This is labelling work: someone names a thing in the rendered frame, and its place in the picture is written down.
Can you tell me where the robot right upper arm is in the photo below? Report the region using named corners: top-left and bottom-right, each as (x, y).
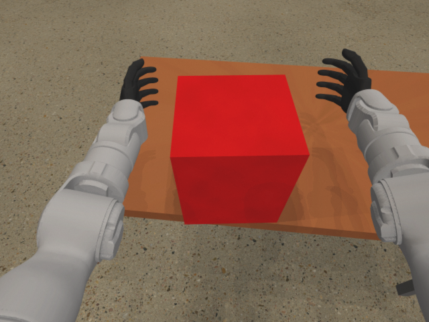
top-left (370, 172), bottom-right (429, 322)

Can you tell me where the robot left upper arm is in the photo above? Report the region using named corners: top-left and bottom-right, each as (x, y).
top-left (0, 189), bottom-right (125, 322)

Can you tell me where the left robot hand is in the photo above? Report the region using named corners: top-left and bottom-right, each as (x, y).
top-left (120, 58), bottom-right (158, 108)

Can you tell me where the table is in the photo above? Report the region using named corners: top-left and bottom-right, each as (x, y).
top-left (123, 56), bottom-right (429, 297)

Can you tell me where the right robot forearm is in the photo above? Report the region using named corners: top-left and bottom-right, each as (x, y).
top-left (347, 89), bottom-right (429, 186)

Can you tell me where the left robot forearm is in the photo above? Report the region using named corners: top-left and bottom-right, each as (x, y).
top-left (36, 99), bottom-right (148, 246)

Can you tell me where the carton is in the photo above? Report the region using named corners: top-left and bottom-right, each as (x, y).
top-left (170, 74), bottom-right (310, 225)

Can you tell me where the right robot hand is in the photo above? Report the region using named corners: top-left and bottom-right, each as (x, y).
top-left (316, 49), bottom-right (371, 113)

